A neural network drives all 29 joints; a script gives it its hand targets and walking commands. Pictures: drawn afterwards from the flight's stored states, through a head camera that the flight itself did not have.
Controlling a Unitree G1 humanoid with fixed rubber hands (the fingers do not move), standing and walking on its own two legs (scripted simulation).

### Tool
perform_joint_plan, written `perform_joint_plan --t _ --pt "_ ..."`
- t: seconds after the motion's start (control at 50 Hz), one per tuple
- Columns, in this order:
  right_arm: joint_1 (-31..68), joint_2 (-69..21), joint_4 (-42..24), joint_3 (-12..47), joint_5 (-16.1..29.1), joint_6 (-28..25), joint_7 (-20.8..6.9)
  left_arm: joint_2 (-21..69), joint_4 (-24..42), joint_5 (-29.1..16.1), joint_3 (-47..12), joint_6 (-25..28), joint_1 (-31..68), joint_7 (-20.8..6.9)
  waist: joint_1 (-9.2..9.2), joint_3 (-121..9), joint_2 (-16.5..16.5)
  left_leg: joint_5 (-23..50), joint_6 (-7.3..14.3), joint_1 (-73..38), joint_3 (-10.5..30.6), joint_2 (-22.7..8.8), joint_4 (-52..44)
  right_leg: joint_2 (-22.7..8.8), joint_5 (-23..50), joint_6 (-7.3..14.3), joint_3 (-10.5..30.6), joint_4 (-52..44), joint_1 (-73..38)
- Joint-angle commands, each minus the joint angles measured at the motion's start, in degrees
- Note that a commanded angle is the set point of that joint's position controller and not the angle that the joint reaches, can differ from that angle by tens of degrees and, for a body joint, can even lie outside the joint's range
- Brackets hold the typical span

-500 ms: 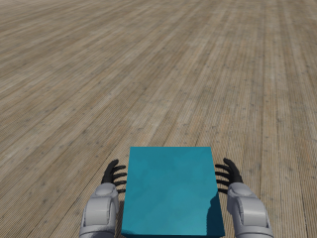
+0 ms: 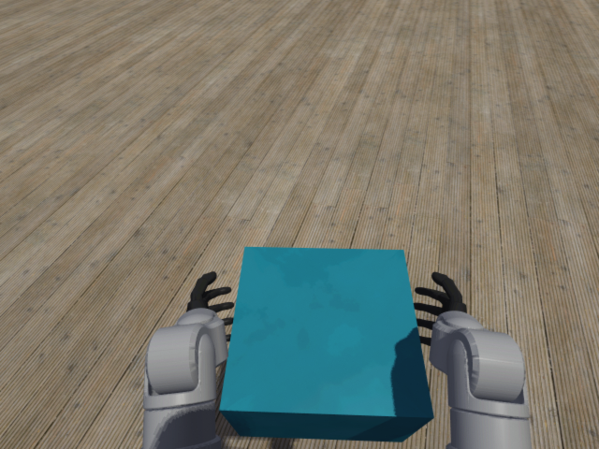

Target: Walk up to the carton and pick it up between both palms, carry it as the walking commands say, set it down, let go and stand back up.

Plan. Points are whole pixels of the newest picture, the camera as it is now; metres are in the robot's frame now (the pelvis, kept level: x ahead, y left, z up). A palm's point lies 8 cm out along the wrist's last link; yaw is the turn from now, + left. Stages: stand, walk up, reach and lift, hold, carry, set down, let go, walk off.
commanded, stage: carry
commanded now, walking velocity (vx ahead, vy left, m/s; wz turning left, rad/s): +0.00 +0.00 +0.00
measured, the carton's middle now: (322, 342) +0.30 -0.01 -0.02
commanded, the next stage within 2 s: none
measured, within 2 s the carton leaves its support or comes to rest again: neither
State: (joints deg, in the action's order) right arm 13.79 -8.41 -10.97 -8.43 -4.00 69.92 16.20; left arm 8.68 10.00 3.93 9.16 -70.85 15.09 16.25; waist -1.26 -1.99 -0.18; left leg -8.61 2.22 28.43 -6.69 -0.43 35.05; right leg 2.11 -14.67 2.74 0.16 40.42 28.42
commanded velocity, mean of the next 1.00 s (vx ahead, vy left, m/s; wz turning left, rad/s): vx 0.00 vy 0.00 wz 0.00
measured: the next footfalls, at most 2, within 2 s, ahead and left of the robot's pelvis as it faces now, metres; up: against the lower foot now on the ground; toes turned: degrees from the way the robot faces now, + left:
none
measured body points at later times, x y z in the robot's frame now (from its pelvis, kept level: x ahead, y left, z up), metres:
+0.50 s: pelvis +0.02 +0.00 +0.01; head +0.01 +0.00 +0.46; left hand +0.30 +0.15 +0.03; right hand +0.29 -0.17 +0.03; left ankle +0.10 +0.10 -0.72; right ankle +0.07 -0.09 -0.72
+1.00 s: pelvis +0.04 +0.02 +0.01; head +0.01 +0.02 +0.46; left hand +0.31 +0.18 +0.04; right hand +0.31 -0.14 +0.04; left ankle +0.10 +0.10 -0.72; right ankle +0.07 -0.09 -0.72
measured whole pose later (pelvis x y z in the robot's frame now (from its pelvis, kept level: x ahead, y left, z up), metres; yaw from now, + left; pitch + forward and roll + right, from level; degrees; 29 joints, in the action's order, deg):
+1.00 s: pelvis +0.04 +0.02 +0.01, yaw +0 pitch +1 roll +0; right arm 6.3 -7.3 4.4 -8.4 -10.7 45.2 5.5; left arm 7.3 -3.6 9.5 7.7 -46.2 6.2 4.4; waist 0.0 -5.4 0.6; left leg -11.9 3.8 22.4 -6.7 0.0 33.2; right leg -0.1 -15.1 0.8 -2.3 34.6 20.4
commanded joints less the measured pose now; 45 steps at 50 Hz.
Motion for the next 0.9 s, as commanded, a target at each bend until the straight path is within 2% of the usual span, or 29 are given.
perform_joint_plan --t 0.0,0.02,0.04,0.08,0.1,0.12,0.14,0.16,0.18,0.2,0.22,0.24,0.28,0.3,0.34,0.4,0.44,0.46,0.48,0.54,0.56,0.6,0.72,0.74,0.76,0.8,0.84,0.86,0.88 --pt "42.74 -57.67 -5.90 40.58 25.49 -1.41 -26.43 53.32 8.37 -22.79 -37.95 2.00 39.04 -27.02 1.83 -28.11 5.23 -27.60 3.44 -9.53 18.37 -16.72 -18.83 -2.97 -10.03 -0.10 0.43 2.01 -11.08" --pt "39.67 -58.24 -3.73 40.88 25.15 -1.46 -26.64 53.03 8.67 -22.75 -37.73 2.41 38.28 -27.10 2.00 -27.97 6.29 -25.97 3.70 -6.93 16.16 -15.88 -17.58 -2.60 -9.61 0.25 -0.29 0.27 -14.50" --pt "40.73 -58.06 -5.23 40.81 24.94 -1.91 -26.40 53.63 9.89 -23.53 -38.30 2.82 39.91 -27.39 1.93 -25.60 2.24 -24.33 2.85 -3.81 15.33 -14.81 -17.54 -3.59 -6.13 0.60 0.33 -4.57 -17.57" --pt "40.88 -55.52 1.73 35.26 21.08 -3.64 -26.47 52.33 -0.40 -19.81 -34.28 4.35 38.46 -27.85 1.63 -24.08 3.78 -25.05 0.46 -3.02 10.42 -10.60 -16.18 -5.67 -8.61 1.59 4.03 -6.29 -14.98" --pt "39.14 -54.32 3.39 35.01 19.57 -4.91 -26.44 51.84 -4.81 -18.10 -32.37 5.66 34.28 -28.01 1.52 -25.04 -0.98 -22.91 -0.09 -4.32 8.47 -8.22 -12.63 -7.77 -11.76 2.19 7.30 -12.14 -13.76" --pt "38.83 -53.22 14.95 27.82 13.80 -8.55 -26.78 50.18 -14.30 -13.05 -25.83 9.35 35.61 -28.42 1.44 -23.28 -7.41 -17.63 -1.05 -6.28 6.65 -5.77 -7.20 -12.98 -16.46 2.57 14.23 -19.72 -11.20" --pt "40.45 -52.26 12.43 29.23 13.43 -11.44 -26.69 49.91 -14.68 -11.95 -25.47 12.20 33.78 -28.60 0.97 -22.37 -8.35 -11.41 -1.51 -11.19 5.23 -4.25 -4.32 -13.82 -17.57 1.98 15.43 -22.76 -7.44" --pt "38.95 -53.14 10.90 30.80 13.34 -14.29 -26.77 50.41 -10.16 -12.63 -27.80 15.28 35.16 -28.69 0.72 -23.57 -5.68 -7.15 -1.64 -14.79 5.06 -4.24 -4.44 -12.94 -14.61 0.67 11.66 -21.14 -5.29" --pt "40.23 -52.44 12.31 28.73 11.50 -17.29 -26.72 50.30 -13.63 -10.91 -25.54 17.97 34.40 -28.87 0.74 -24.13 -3.43 -6.17 -1.31 -16.21 5.29 -4.05 -4.34 -11.87 -12.20 0.04 10.52 -20.89 -5.22" --pt "42.98 -52.73 6.05 30.84 13.72 -18.95 -26.97 51.06 -6.26 -13.68 -28.60 19.56 37.52 -28.75 0.74 -23.96 -2.38 -4.21 -1.57 -18.70 4.48 -3.49 -2.74 -11.93 -10.85 -0.24 9.13 -21.01 -4.01" --pt "39.06 -52.18 15.65 25.61 10.03 -20.77 -26.87 49.44 -12.09 -10.64 -24.95 21.68 37.43 -28.31 0.47 -24.01 -2.55 -4.43 -1.34 -19.31 5.60 -4.41 -4.41 -10.39 -10.48 -0.94 8.06 -20.57 -3.61" --pt "39.52 -52.23 8.14 29.29 12.83 -21.65 -26.83 49.83 -5.17 -12.56 -28.27 22.79 36.35 -27.75 0.47 -26.48 -2.59 -6.41 -1.05 -19.47 6.88 -5.49 -5.66 -9.47 -9.88 -0.90 6.22 -17.98 -5.43" --pt "37.31 -50.35 11.38 28.23 10.66 -24.82 -26.62 47.92 -8.58 -9.93 -26.78 25.85 32.97 -27.05 0.47 -24.03 -5.31 -8.62 -0.87 -16.88 6.15 -4.86 -5.07 -9.54 -13.48 -0.42 6.00 -19.69 -4.75" --pt "34.15 -50.42 6.18 31.21 12.73 -24.71 -26.32 48.25 -2.21 -12.99 -31.14 25.60 32.69 -26.64 0.26 -24.88 -3.00 -10.68 -0.42 -17.43 8.13 -6.08 -6.81 -8.78 -13.27 -0.33 5.96 -18.42 -6.47" --pt "30.81 -47.86 11.50 28.88 10.16 -25.99 -26.13 46.48 -6.64 -9.77 -28.74 26.97 29.22 -26.04 0.63 -25.35 0.09 -8.73 -0.23 -16.82 7.37 -5.35 -5.92 -9.43 -8.78 0.29 7.11 -18.26 -7.57" --pt "31.61 -46.89 -3.46 37.18 14.79 -26.57 -25.49 45.98 6.34 -14.24 -35.92 27.12 28.48 -25.25 0.62 -27.49 -0.18 -2.61 0.41 -17.31 7.41 -6.90 -5.66 -9.61 1.22 0.03 4.76 -15.16 -11.57" --pt "28.35 -44.90 0.06 35.43 12.95 -25.66 -25.53 45.13 1.68 -12.25 -34.55 26.20 24.11 -25.25 0.57 -25.20 0.91 -2.05 0.56 -16.33 8.34 -7.35 -6.88 -9.49 0.93 0.50 4.53 -14.09 -11.23" --pt "27.81 -45.12 -4.63 38.15 14.93 -24.98 -25.25 44.97 6.72 -13.89 -37.47 25.75 23.22 -24.72 0.67 -28.58 -0.58 -0.59 0.82 -18.19 8.01 -7.57 -5.71 -9.17 2.28 0.44 4.23 -13.40 -12.18" --pt "25.63 -44.69 2.66 34.50 12.00 -24.87 -25.25 42.94 4.86 -11.83 -35.51 25.95 25.65 -24.86 0.58 -28.01 2.12 -1.30 0.70 -17.23 7.40 -7.14 -5.43 -10.21 3.92 0.75 5.34 -13.97 -12.40" --pt "26.92 -43.84 -1.89 36.99 13.62 -24.27 -25.62 43.23 3.90 -11.83 -36.16 25.07 20.92 -24.90 0.85 -25.68 1.29 -3.38 0.74 -17.09 8.38 -7.86 -7.37 -8.90 0.58 0.47 4.69 -13.39 -9.96" --pt "22.30 -42.89 9.92 31.34 8.97 -25.71 -25.89 40.65 -4.63 -7.41 -31.18 26.53 18.80 -25.09 0.75 -24.14 1.52 -1.45 0.80 -16.29 8.94 -7.89 -7.58 -9.56 2.49 0.56 5.09 -13.81 -11.40" --pt "23.94 -42.94 3.75 33.02 10.54 -27.13 -25.85 41.33 2.27 -10.04 -34.15 28.08 22.54 -25.04 0.74 -25.42 0.31 -0.44 0.74 -16.12 8.54 -8.04 -7.66 -9.21 3.75 0.38 3.95 -12.61 -12.85" --pt "25.92 -42.54 5.57 30.81 9.15 -28.63 -25.21 40.43 1.28 -9.85 -32.90 29.27 25.80 -24.93 0.65 -22.66 0.29 -5.57 1.51 -15.91 10.01 -8.28 -9.54 -7.90 0.18 0.34 3.71 -12.98 -10.65" --pt "25.24 -41.87 8.18 30.13 8.29 -28.91 -25.34 39.69 -3.94 -8.28 -31.28 29.35 22.53 -25.00 0.85 -20.65 0.75 -7.10 1.42 -14.87 10.27 -8.57 -10.12 -7.44 0.09 0.34 3.62 -12.66 -9.57" --pt "26.59 -41.30 2.66 31.68 9.61 -28.77 -25.08 40.34 1.57 -10.52 -33.78 29.14 24.63 -25.04 0.95 -22.21 2.04 -7.89 2.03 -15.25 10.54 -9.21 -10.56 -7.74 1.23 0.10 3.30 -12.37 -11.14" --pt "26.82 -41.59 3.34 31.84 9.67 -28.71 -24.71 40.17 -0.69 -10.48 -32.61 29.20 23.43 -25.28 0.50 -21.28 -3.28 -3.25 1.39 -16.11 8.91 -7.43 -7.83 -8.99 2.51 0.63 5.10 -15.00 -10.07" --pt "24.82 -41.65 6.38 30.56 8.60 -28.39 -24.68 39.57 -2.72 -9.44 -31.41 28.73 22.55 -25.09 0.67 -22.73 -2.39 0.77 1.65 -16.39 8.56 -7.93 -7.05 -9.37 7.54 0.41 4.10 -13.35 -12.35" --pt "26.46 -41.64 1.27 32.70 11.16 -28.60 -24.89 40.68 -0.68 -10.51 -33.79 28.57 21.25 -24.82 0.91 -24.65 2.21 4.50 1.61 -18.13 8.30 -8.24 -7.05 -8.67 7.86 0.10 3.13 -11.30 -12.26" --pt "24.84 -42.21 1.02 33.13 11.35 -27.96 -24.98 40.79 1.80 -11.07 -34.41 28.31 21.78 -24.64 1.03 -24.42 1.18 4.56 1.86 -17.65 8.90 -8.87 -7.97 -8.42 5.22 -0.25 2.75 -10.69 -12.67"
